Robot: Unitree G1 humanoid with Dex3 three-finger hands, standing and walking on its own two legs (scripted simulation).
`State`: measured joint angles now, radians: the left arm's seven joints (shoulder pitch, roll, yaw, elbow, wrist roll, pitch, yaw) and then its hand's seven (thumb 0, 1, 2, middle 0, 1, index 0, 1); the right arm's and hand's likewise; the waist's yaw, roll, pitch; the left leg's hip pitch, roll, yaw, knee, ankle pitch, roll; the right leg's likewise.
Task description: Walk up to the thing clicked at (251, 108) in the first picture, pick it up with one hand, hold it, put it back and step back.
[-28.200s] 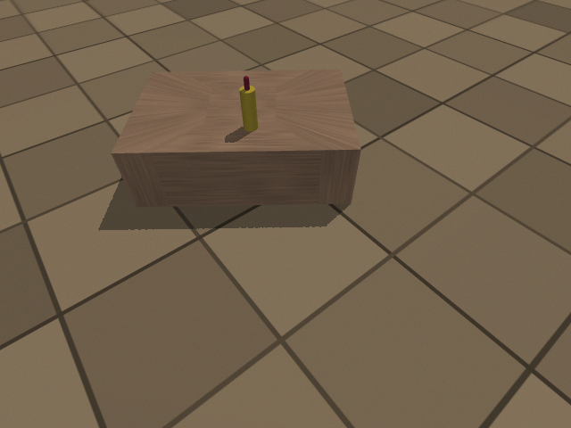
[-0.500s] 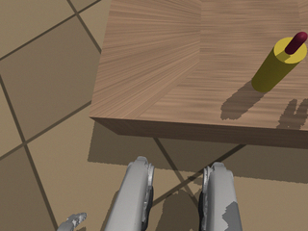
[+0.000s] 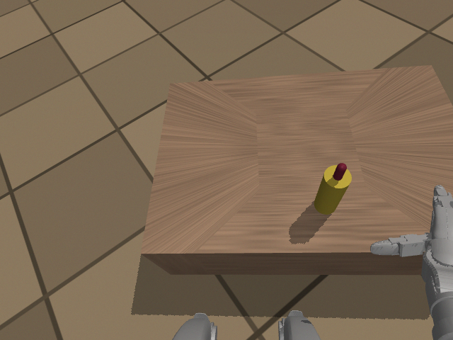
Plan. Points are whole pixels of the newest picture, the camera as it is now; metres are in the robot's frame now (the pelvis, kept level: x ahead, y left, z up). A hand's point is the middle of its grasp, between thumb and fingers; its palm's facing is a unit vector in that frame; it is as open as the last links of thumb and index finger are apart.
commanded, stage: home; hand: right
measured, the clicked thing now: (332, 187) +0.51 -0.22 -0.25
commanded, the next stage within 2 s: none
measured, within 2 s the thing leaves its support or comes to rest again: neither
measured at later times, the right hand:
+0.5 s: hand (354, 325) +0.18 -0.16 -0.03, palm faces +0.18 +0.95 -0.24, open 17.6 cm
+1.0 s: hand (357, 331) +0.17 -0.16 -0.03, palm faces +0.16 +0.95 -0.28, open 17.6 cm
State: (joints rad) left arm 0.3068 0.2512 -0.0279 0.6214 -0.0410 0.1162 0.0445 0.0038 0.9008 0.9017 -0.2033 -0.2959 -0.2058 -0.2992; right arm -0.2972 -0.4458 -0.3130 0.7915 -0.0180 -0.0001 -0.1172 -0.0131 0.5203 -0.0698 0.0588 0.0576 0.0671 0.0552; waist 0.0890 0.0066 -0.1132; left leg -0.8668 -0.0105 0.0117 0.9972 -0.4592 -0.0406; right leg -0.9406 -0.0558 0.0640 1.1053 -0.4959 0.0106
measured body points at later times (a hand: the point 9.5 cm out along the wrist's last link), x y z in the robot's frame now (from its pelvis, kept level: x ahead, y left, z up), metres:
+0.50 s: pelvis +0.02 +0.02 +0.03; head +0.04 +0.02 +0.48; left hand +0.21 +0.25 -0.05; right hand +0.16 -0.21 -0.02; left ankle +0.01 +0.16 -0.66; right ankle +0.01 -0.12 -0.66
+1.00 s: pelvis +0.00 +0.03 +0.03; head +0.03 +0.02 +0.48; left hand +0.16 +0.26 -0.05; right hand +0.16 -0.21 -0.01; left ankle +0.01 +0.16 -0.66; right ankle +0.01 -0.12 -0.66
